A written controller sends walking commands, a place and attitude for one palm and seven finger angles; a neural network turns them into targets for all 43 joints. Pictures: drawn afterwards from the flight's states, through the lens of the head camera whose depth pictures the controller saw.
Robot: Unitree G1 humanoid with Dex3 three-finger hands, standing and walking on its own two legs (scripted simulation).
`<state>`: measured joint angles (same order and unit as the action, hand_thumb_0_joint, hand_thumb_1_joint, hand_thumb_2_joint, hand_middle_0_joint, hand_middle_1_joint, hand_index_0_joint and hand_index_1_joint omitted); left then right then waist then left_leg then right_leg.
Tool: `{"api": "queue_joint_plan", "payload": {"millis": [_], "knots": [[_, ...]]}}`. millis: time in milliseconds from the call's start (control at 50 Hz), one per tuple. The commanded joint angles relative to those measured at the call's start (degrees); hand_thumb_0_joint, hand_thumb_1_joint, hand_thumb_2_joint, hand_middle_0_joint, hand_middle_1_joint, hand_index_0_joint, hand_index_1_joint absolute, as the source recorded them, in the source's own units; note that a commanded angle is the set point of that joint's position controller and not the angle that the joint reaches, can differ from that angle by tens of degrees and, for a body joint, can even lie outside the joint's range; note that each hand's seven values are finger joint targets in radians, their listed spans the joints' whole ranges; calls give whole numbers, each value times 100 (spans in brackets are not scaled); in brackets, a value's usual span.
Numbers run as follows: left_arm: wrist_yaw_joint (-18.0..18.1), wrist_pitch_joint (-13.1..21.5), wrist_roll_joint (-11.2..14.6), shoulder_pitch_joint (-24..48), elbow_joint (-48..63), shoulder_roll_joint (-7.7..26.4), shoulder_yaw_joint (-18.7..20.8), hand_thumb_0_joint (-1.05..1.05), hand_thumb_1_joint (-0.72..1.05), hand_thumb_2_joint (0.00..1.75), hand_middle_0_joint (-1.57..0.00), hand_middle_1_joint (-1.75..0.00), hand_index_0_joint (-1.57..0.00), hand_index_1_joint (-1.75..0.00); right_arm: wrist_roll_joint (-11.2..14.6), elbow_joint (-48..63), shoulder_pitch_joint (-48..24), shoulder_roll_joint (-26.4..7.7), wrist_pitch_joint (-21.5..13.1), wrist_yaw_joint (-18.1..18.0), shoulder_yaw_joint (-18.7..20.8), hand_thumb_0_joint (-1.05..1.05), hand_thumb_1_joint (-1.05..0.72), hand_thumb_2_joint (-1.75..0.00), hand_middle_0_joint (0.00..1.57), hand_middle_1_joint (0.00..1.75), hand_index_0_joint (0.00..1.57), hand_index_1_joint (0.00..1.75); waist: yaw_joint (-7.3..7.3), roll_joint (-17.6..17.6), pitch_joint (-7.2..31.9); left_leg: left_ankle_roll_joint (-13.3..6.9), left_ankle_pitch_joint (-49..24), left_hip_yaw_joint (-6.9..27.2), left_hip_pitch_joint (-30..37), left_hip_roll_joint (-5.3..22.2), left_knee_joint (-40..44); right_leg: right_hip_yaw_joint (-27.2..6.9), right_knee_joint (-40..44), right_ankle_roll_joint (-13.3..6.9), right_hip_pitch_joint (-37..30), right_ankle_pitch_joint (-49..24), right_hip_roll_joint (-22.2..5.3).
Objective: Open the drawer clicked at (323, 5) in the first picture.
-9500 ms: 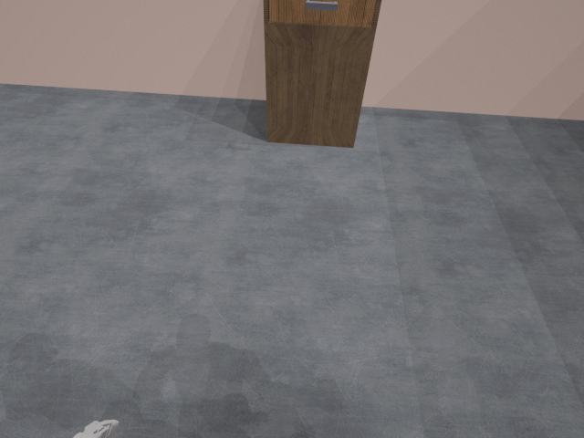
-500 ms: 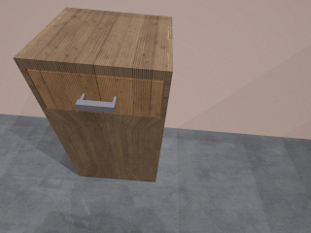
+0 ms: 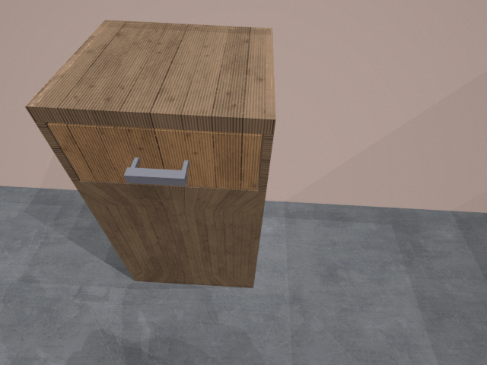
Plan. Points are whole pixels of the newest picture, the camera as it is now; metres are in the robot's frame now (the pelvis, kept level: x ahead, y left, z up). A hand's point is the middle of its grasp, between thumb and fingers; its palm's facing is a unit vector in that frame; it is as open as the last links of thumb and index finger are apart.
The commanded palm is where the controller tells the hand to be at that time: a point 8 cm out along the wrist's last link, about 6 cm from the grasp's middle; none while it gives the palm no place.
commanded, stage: come to a stop and stand still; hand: left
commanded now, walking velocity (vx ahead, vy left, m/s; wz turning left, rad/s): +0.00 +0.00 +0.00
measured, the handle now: (158, 169) +0.51 +0.23 -0.02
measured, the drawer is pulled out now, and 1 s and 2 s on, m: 0.00 0.00 0.00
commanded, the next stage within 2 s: look again from close up in 0.84 s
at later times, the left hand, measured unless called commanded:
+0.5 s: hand out of the picture +0.07 +0.18 -0.16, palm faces +0.01 -0.97 -0.24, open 7.3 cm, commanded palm none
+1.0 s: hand out of the picture +0.03 +0.14 -0.17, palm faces +0.02 -0.98 -0.18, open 7.4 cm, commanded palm none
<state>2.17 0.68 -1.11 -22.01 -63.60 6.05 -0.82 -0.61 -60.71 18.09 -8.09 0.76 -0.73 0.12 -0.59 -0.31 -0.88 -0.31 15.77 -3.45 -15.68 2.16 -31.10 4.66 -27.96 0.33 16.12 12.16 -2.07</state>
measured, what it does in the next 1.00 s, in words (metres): shifts its weight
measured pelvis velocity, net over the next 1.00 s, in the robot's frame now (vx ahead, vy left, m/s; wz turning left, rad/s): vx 0.05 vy -0.02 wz -0.02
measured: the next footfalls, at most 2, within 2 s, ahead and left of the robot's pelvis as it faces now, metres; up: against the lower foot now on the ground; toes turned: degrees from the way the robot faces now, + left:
none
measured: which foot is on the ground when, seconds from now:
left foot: down 0.00-1.00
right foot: down 0.00-1.00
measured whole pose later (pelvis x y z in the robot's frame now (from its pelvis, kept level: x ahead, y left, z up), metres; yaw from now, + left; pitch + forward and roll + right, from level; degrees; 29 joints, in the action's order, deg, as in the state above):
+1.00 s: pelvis +0.05 -0.02 +0.01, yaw -1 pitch -1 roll +0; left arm 2.2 1.0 -0.5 -18.0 -65.2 6.6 -0.7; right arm -0.5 -65.3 16.3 -8.3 -0.9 -1.9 -1.0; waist -0.2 -0.6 -1.3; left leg 1.0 16.2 -4.5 -5.6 2.2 -23.0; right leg 3.8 -25.3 -0.2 9.0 15.3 -1.6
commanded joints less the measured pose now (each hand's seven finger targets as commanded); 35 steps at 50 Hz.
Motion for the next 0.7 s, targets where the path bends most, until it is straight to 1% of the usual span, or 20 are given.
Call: {"api": "queue_joint_plan", "payload": {"millis": [0, 20, 40, 60, 100, 160, 180, 200, 260, 280, 300, 420, 460, 480, 520, 540, 600, 620, 640, 680], "knots": [[35, 132, 1, -13, 374, 828, 167, 0, 90, 90, -20, -30, -20, -30, -39, 377, 584, -468, -221, 25, 67, 0, -90, -90, 20, 30, 20, 30, 255, -648, 135, -137, 246, 596, 82, 400, 776, -513, 291, -297, 278, 1012, -322], [24, 124, -1, -66, 359, 705, 142, 0, 90, 90, -20, -30, -20, -30, -31, 399, 481, -528, -240, 9, 69, 0, -90, -90, 20, 30, 20, 30, 164, -564, 23, -208, 369, 750, -215, 516, 1008, -384, 170, -258, 2, 670, -249], [13, 128, -2, -111, 321, 638, 119, 0, 90, 90, -20, -30, -20, -30, -16, 423, 386, -568, -265, -1, 64, 0, -90, -90, 20, 30, 20, 30, 90, -372, -49, -241, 236, 792, -351, 533, 1092, -358, 109, -238, -218, 331, -237], [9, 135, 5, -133, 283, 600, 101, 0, 90, 90, -20, -30, -20, -30, -7, 427, 375, -573, -283, -13, 51, 0, -90, -90, 20, 30, 20, 30, 57, -161, -110, -251, -14, 735, -380, 503, 1073, -386, 128, -235, -335, 101, -267], [-4, 115, 20, -60, 258, 591, 92, 0, 90, 90, -20, -30, -20, -30, -14, 350, 439, -560, -296, -30, 16, 0, -90, -90, 20, 30, 20, 30, 51, 61, -431, -246, -145, 669, -440, 448, 1145, -425, 183, -227, -307, 23, -286], [6, 113, 45, -39, 246, 636, 96, 0, 90, 90, -20, -30, -20, -30, -17, 231, 508, -542, -301, -43, -16, 0, -90, -90, 20, 30, 20, 30, 45, 144, -506, -212, -571, 513, -190, 378, 1079, -475, 263, -207, -321, -263, -356], [8, 107, 45, 5, 244, 662, 104, 0, 90, 90, -20, -30, -20, -30, -22, 180, 571, -522, -305, -42, -33, 0, -90, -90, 20, 30, 20, 30, 53, 83, -515, -214, -657, 515, -189, 377, 1135, -455, 240, -208, -374, -293, -358], [11, 111, 51, -10, 257, 676, 109, 0, 90, 90, -20, -30, -20, -30, -27, 149, 542, -536, -305, -43, -37, 0, -90, -90, 20, 30, 20, 30, 27, 128, -454, -211, -824, 466, -87, 364, 1075, -476, 250, -200, -411, -452, -369], [20, 110, 62, 78, 286, 738, 127, 0, 90, 90, -20, -30, -20, -30, -29, 56, 541, -541, -303, -51, -51, 0, -90, -90, 20, 30, 20, 30, 33, 224, -361, -191, -1093, 406, 98, 361, 1030, -469, 251, -193, -505, -716, -414], [21, 103, 61, 134, 290, 751, 136, 0, 90, 90, -20, -30, -20, -30, -31, 24, 569, -510, -310, -52, -53, 0, -90, -90, 20, 30, 20, 30, 44, 66, -338, -185, -1194, 403, 94, 353, 1085, -450, 217, -196, -585, -757, -401], [23, 108, 62, 129, 290, 757, 149, 0, 90, 90, -20, -30, -20, -30, -39, -7, 523, -525, -317, -54, -56, 0, -90, -90, 20, 30, 20, 30, 14, 54, -283, -179, -1331, 385, 165, 352, 1063, -461, 205, -192, -621, -879, -411], [25, 108, 67, 217, 264, 806, 159, 0, 90, 90, -20, -30, -20, -30, -39, -121, 413, -536, -299, -74, -51, 0, -90, -90, 20, 30, 20, 30, 28, 41, -175, -144, -1566, 312, 431, 363, 1008, -484, 238, -199, -698, -1273, -447], [25, 119, 62, 235, 250, 828, 169, 0, 90, 90, -20, -30, -20, -30, -33, -147, 404, -535, -295, -80, -42, 0, -90, -90, 20, 30, 20, 30, 48, -3, -53, -127, -1670, 288, 534, 366, 980, -492, 252, -210, -779, -1475, -470], [30, 112, 66, 253, 240, 806, 168, 0, 90, 90, -20, -30, -20, -30, -38, -174, 401, -499, -287, -88, -41, 0, -90, -90, 20, 30, 20, 30, 57, 13, -92, -129, -1711, 295, 555, 383, 1006, -488, 244, -212, -793, -1502, -442], [27, 113, 65, 246, 209, 817, 162, 0, 90, 90, -20, -30, -20, -30, -31, -200, 347, -532, -280, -90, -44, 0, -90, -90, 20, 30, 20, 30, 53, -25, -115, -114, -1663, 274, 582, 381, 1005, -511, 292, -211, -769, -1513, -459], [27, 111, 62, 235, 198, 818, 161, 0, 90, 90, -20, -30, -20, -30, -27, -202, 323, -532, -268, -92, -39, 0, -90, -90, 20, 30, 20, 30, 52, 56, -144, -111, -1580, 266, 612, 386, 1003, -516, 329, -213, -743, -1503, -462], [25, 108, 62, 217, 158, 802, 151, 0, 90, 90, -20, -30, -20, -30, -22, -237, 283, -539, -261, -98, -40, 0, -90, -90, 20, 30, 20, 30, 55, -28, -171, -102, -1544, 244, 656, 396, 1039, -536, 385, -210, -732, -1468, -449], [25, 111, 57, 212, 155, 810, 155, 0, 90, 90, -20, -30, -20, -30, -18, -241, 291, -532, -262, -99, -41, 0, -90, -90, 20, 30, 20, 30, 71, -39, -116, -99, -1564, 248, 674, 396, 1039, -525, 394, -216, -779, -1500, -462], [23, 112, 60, 202, 127, 819, 149, 0, 90, 90, -20, -30, -20, -30, -16, -258, 250, -533, -257, -103, -42, 0, -90, -90, 20, 30, 20, 30, 57, -10, -157, -94, -1514, 244, 698, 395, 1038, -532, 425, -217, -753, -1511, -470], [24, 113, 53, 186, 104, 783, 148, 0, 90, 90, -20, -30, -20, -30, -14, -279, 288, -501, -254, -106, -38, 0, -90, -90, 20, 30, 20, 30, 81, 41, -130, -95, -1496, 251, 720, 402, 1072, -519, 445, -211, -802, -1497, -451]]}}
